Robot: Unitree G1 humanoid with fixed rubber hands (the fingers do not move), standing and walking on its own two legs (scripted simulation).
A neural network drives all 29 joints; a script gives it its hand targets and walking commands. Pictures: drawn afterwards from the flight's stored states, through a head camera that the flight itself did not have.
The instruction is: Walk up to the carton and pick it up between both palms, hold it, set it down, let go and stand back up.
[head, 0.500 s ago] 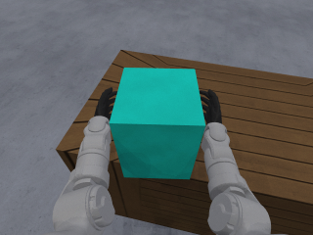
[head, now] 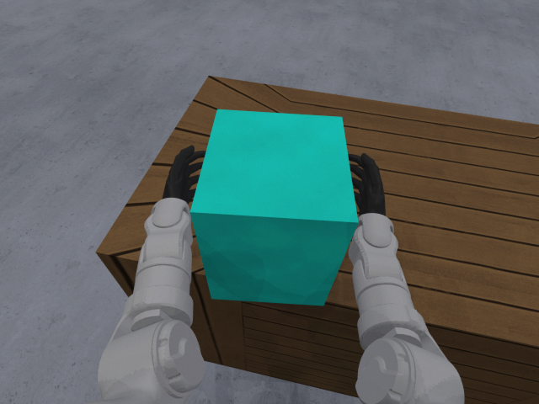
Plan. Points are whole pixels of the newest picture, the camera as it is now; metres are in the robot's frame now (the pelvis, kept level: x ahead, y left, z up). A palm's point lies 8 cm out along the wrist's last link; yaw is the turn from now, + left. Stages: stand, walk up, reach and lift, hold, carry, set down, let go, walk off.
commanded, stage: set down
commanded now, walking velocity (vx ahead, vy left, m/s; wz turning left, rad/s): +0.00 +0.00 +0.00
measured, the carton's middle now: (273, 212) +0.42 +0.00 +0.03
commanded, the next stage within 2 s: none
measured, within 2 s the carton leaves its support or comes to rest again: neither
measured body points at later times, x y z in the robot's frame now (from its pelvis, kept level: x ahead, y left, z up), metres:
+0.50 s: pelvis +0.00 +0.00 +0.00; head +0.04 +0.02 +0.45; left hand +0.43 +0.15 +0.08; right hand +0.40 -0.14 +0.09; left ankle -0.01 +0.10 -0.75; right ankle -0.02 -0.13 -0.75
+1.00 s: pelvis -0.01 +0.00 -0.01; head +0.06 +0.01 +0.44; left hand +0.45 +0.15 +0.05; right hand +0.42 -0.15 +0.04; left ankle -0.01 +0.10 -0.75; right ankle -0.02 -0.13 -0.75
